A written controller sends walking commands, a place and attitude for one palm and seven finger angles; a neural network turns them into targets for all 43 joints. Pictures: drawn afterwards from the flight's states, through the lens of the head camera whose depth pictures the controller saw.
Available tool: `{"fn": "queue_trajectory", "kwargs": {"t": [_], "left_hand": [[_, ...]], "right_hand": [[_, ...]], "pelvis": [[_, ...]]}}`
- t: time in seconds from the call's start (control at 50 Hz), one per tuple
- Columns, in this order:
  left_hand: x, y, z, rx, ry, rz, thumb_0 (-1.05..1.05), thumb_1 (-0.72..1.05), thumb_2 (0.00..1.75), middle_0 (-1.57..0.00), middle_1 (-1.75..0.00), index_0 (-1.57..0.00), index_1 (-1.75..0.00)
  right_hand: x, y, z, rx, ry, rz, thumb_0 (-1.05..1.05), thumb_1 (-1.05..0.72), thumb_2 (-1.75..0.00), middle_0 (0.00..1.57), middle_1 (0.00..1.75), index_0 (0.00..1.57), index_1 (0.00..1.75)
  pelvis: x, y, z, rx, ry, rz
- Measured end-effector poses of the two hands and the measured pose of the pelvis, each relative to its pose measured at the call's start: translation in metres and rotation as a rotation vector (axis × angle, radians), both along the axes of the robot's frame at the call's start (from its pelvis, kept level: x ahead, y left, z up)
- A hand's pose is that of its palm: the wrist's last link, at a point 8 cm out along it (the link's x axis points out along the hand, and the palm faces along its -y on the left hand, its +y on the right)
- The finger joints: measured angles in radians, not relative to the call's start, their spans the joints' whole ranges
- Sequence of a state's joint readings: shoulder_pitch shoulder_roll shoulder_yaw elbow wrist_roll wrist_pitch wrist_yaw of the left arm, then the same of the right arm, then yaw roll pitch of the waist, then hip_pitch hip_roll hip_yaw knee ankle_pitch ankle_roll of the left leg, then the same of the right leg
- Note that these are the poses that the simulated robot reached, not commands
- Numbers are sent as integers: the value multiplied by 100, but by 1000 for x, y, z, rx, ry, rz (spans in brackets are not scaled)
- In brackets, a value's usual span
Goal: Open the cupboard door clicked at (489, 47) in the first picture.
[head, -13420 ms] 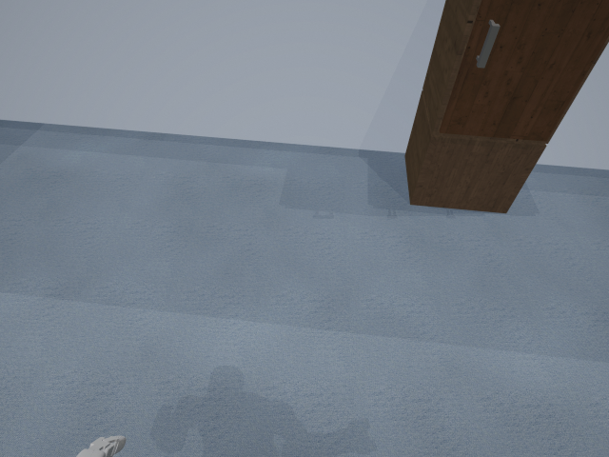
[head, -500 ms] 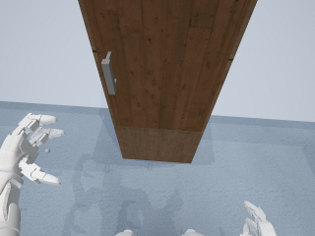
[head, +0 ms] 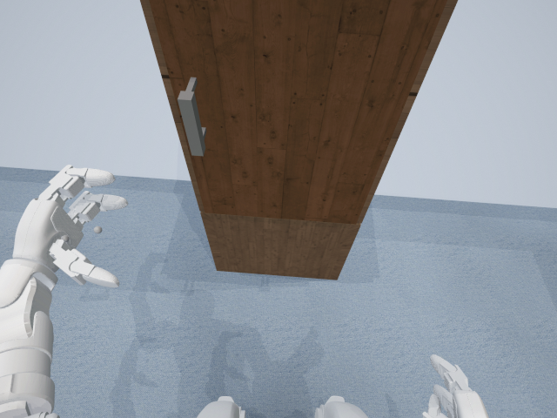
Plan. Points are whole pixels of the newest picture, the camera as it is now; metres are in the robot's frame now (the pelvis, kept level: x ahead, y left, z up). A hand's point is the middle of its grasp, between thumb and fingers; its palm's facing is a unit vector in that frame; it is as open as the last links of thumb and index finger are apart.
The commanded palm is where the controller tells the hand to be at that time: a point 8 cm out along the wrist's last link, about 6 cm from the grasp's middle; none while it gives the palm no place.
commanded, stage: move the hooked fingers beside the handle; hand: left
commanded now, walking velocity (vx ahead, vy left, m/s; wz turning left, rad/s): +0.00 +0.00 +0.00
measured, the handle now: (195, 117) +0.59 +0.18 +0.06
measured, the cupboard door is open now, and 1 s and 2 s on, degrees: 0 0 0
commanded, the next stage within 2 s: none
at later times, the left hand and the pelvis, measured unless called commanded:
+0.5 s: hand (116, 188) +0.42 +0.27 +0.07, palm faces -0.05 -1.00 +0.01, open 14.0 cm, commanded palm +0.40 +0.31 +0.07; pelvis +0.01 +0.01 -0.01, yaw -2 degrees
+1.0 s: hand (147, 148) +0.50 +0.24 +0.07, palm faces -0.07 -1.00 +0.00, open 14.0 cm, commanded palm +0.48 +0.29 +0.06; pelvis +0.01 +0.02 -0.02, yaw -2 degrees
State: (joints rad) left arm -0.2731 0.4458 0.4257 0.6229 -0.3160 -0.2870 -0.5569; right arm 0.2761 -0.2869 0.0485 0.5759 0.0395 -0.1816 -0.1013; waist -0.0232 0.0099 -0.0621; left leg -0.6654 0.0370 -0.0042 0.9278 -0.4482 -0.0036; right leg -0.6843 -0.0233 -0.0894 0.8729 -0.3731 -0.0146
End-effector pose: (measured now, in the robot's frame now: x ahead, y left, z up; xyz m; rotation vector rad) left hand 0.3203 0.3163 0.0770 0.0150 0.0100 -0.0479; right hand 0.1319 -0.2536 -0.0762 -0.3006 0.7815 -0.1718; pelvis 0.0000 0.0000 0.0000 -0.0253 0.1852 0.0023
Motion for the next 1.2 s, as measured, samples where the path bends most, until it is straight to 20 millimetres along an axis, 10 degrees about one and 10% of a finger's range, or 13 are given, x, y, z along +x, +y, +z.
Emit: {"fn": "queue_trajectory", "kwargs": {"t": [1.2], "left_hand": [[187, -26, -3, -6, 31, 11, -1, -49, 30, -30, -120, -30, -120]], "right_hand": [[-149, 5, -29, -3, 556, -259, 1, -91, -90, 20, 30, 20, 30]], "pelvis": [[6, 14, -17, -20, 186, -47]]}}
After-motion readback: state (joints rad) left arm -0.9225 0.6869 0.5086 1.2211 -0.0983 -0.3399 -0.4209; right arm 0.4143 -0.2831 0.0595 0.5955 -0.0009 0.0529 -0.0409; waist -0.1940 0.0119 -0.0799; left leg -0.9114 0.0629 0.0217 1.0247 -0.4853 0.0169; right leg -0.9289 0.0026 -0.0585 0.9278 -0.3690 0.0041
